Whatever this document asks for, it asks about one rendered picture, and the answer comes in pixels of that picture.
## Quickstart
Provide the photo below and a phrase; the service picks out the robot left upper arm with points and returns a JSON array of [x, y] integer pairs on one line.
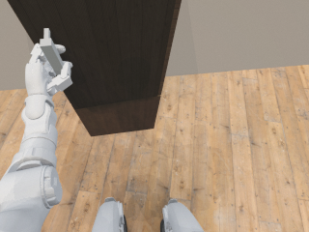
[[26, 197]]

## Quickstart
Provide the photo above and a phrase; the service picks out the right robot shin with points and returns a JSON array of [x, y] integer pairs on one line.
[[171, 201]]

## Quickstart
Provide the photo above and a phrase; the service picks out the handle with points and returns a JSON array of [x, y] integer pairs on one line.
[[51, 53]]

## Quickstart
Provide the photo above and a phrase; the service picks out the left robot hand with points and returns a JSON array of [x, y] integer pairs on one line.
[[38, 75]]

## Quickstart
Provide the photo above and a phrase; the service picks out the cupboard door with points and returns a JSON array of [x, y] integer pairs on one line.
[[117, 47]]

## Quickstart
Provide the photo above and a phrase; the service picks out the robot left forearm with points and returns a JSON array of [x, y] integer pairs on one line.
[[39, 141]]

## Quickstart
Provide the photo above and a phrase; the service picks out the right robot thigh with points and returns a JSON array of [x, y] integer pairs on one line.
[[179, 219]]

